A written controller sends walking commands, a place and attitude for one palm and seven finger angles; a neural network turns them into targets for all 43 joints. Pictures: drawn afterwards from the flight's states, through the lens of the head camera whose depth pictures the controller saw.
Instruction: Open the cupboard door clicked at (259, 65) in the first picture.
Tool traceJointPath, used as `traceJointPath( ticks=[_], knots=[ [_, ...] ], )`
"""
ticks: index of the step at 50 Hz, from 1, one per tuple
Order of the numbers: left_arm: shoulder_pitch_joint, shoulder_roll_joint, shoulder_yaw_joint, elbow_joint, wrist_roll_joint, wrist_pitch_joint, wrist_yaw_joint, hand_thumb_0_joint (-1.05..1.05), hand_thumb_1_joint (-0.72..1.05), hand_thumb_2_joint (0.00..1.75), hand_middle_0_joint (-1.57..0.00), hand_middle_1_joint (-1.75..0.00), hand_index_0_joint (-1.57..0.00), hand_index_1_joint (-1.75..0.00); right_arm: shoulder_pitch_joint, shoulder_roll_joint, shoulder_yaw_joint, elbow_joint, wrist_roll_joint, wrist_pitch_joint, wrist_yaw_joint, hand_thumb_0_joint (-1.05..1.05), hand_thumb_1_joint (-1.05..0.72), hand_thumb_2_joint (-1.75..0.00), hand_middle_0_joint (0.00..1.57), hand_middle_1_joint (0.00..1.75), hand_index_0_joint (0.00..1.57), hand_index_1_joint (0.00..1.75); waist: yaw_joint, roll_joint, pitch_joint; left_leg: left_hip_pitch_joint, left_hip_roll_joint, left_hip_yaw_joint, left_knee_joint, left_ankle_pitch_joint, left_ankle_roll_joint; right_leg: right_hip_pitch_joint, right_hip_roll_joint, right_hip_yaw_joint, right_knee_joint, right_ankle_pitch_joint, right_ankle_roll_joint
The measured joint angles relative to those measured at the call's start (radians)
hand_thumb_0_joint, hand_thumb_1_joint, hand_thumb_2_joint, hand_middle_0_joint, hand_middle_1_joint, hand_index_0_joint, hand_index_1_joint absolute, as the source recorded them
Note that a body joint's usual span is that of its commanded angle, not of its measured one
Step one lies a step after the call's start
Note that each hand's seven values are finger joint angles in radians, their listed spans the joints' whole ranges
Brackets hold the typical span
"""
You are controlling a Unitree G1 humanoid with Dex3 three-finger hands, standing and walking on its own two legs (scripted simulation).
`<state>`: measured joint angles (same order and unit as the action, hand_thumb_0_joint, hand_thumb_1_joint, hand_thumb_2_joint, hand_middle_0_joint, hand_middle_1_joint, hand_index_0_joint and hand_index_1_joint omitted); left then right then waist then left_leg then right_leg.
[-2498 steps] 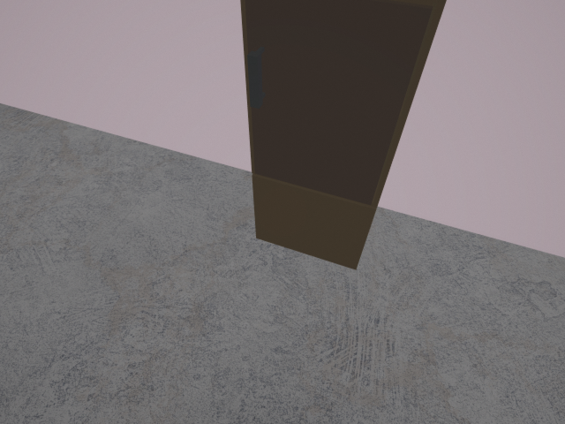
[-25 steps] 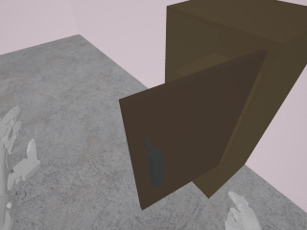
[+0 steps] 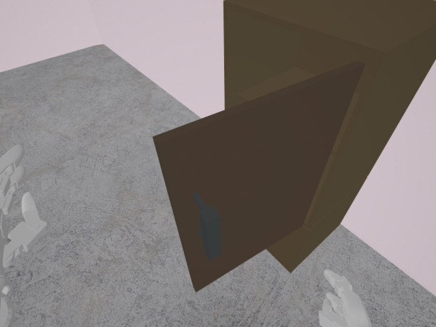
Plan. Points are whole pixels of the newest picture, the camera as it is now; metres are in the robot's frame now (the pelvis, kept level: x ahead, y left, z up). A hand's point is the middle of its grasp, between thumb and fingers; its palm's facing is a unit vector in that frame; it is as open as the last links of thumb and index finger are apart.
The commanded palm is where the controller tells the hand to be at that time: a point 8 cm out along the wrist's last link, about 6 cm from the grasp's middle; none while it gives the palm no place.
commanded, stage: step back with the hand held close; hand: left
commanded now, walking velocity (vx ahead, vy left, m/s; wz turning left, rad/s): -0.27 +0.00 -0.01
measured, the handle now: (205, 225) +0.29 +0.07 +0.03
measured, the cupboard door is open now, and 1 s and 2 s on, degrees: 82 82 82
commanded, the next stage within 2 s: stop stepping back and stand still in 1.12 s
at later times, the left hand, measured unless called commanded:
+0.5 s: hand (15, 268) +0.14 +0.28 +0.15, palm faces +0.41 -0.77 -0.49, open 7.4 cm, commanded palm +0.08 +0.32 +0.17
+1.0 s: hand out of the picture +0.08 +0.27 +0.15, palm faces +0.32 -0.80 -0.50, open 7.4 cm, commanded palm +0.01 +0.32 +0.17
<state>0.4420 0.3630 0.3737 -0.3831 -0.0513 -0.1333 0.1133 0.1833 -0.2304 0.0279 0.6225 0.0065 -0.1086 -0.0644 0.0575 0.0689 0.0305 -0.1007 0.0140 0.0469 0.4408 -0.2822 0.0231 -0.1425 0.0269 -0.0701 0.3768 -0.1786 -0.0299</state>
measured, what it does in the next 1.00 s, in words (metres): walks backwards: right foot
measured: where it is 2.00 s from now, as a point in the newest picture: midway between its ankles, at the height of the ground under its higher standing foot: outside the picture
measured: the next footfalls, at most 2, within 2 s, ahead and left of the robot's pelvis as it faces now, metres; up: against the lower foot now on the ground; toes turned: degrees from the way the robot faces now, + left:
right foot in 0.74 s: -0.07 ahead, -0.09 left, +0.00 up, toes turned +4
right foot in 1.44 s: -0.28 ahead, -0.05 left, +0.00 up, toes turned +1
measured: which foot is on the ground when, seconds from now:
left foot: down 0.00-1.00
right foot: down 0.00-0.60, up 0.62-0.72, down 0.74-1.00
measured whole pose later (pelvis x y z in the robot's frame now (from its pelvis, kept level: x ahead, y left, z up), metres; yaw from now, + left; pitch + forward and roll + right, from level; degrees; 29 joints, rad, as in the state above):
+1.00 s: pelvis -0.13 +0.02 -0.01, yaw -1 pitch +1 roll -2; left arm 0.57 0.46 0.41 -0.56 -0.03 -0.21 0.13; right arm 0.14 -0.20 -0.01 0.58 0.00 -0.08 -0.05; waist -0.01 -0.01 0.03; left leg -0.48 -0.02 0.02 0.73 -0.32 0.01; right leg -0.32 0.07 0.06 0.53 -0.23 -0.01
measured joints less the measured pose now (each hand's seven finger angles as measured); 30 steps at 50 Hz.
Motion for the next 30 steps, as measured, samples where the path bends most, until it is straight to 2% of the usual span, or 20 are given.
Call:
traceJointPath(
  ticks=[2, 5, 9, 12, 17, 24, 30],
  knots=[
    [0.013, 0.007, 0.019, 0.000, 0.003, -0.016, 0.003, 0.01, 0.89, 0.90, -0.21, -0.30, -0.22, -0.30, -0.010, -0.001, -0.001, -0.013, -0.002, 0.015, 0.003, 0.01, -0.90, -0.90, 0.20, 0.30, 0.20, 0.30, -0.014, -0.004, -0.003, -0.029, 0.002, 0.007, 0.005, 0.004, 0.001, -0.028, 0.002, 0.007, -0.004, 0.012, 0.001],
    [0.050, 0.009, 0.011, -0.019, 0.009, -0.021, 0.004, 0.01, 0.90, 0.90, -0.21, -0.30, -0.21, -0.30, -0.017, -0.008, -0.011, -0.032, -0.004, 0.034, 0.001, 0.01, -0.90, -0.90, 0.20, 0.30, 0.20, 0.30, -0.030, -0.014, 0.000, -0.057, -0.005, 0.024, 0.002, 0.013, 0.007, -0.070, -0.005, 0.023, 0.011, 0.020, 0.007],
    [0.096, 0.027, -0.009, -0.062, 0.018, -0.015, 0.001, 0.01, 0.89, 0.90, -0.21, -0.30, -0.21, -0.30, -0.015, -0.013, -0.030, -0.051, -0.002, 0.058, -0.008, 0.01, -0.90, -0.90, 0.20, 0.30, 0.20, 0.30, -0.047, -0.035, 0.006, -0.089, -0.020, 0.041, 0.012, 0.020, 0.016, -0.120, -0.020, 0.040, 0.053, 0.015, 0.017],
    [0.118, 0.053, 0.002, -0.092, 0.020, -0.016, 0.005, 0.01, 0.89, 0.90, -0.22, -0.30, -0.22, -0.30, -0.009, -0.010, -0.040, -0.062, 0.001, 0.073, -0.014, 0.01, -0.90, -0.90, 0.20, 0.30, 0.20, 0.30, -0.054, -0.055, 0.009, -0.111, -0.029, 0.048, 0.032, 0.021, 0.023, -0.151, -0.031, 0.047, 0.088, 0.009, 0.023],
    [0.124, 0.075, 0.040, -0.120, 0.025, -0.028, 0.020, 0.01, 0.89, 0.90, -0.22, -0.30, -0.22, -0.30, 0.005, -0.003, -0.042, -0.077, 0.002, 0.077, -0.019, 0.01, -0.91, -0.90, 0.20, 0.30, 0.20, 0.30, -0.056, -0.078, 0.010, -0.153, -0.039, 0.055, 0.075, 0.020, 0.034, -0.195, -0.042, 0.053, 0.136, 0.008, 0.029],
    [0.103, 0.044, 0.052, -0.127, 0.042, -0.048, 0.036, 0.01, 0.89, 0.90, -0.22, -0.30, -0.22, -0.30, 0.027, 0.003, -0.032, -0.084, 0.001, 0.059, -0.017, 0.01, -0.90, -0.90, 0.20, 0.30, 0.20, 0.30, -0.049, -0.080, 0.011, -0.229, -0.038, 0.049, 0.167, 0.006, 0.046, -0.251, -0.047, 0.046, 0.192, 0.013, 0.033],
    [0.090, 0.033, 0.048, -0.147, 0.055, -0.068, 0.048, 0.01, 0.89, 0.90, -0.22, -0.30, -0.22, -0.30, 0.047, 0.008, -0.021, -0.071, -0.006, 0.039, -0.018, 0.01, -0.90, -0.90, 0.20, 0.30, 0.20, 0.30, -0.053, -0.085, 0.020, -0.278, -0.038, 0.036, 0.211, 0.018, 0.057, -0.283, -0.040, 0.047, 0.215, 0.007, 0.042]
  ],
)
